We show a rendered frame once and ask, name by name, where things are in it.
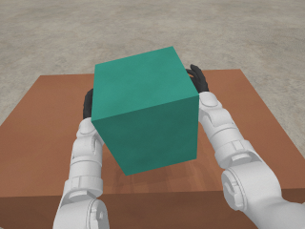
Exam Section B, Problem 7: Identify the left robot upper arm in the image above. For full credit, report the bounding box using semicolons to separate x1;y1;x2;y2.
53;198;110;229

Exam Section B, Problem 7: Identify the right robot upper arm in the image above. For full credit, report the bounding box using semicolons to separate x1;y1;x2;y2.
221;160;305;229

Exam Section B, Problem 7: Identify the robot right hand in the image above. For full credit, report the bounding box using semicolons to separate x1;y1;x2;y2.
185;64;210;94

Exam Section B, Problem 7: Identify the pedestal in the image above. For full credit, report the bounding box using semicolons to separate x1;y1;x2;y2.
0;69;305;229

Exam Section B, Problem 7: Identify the robot left hand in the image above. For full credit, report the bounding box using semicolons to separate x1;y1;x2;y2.
83;88;93;120

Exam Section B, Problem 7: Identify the robot right forearm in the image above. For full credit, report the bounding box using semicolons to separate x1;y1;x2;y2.
198;92;282;196

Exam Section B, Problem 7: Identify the robot left forearm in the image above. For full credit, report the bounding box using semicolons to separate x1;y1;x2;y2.
52;117;105;229

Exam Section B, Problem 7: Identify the carton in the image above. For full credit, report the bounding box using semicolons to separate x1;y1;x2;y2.
91;46;199;176

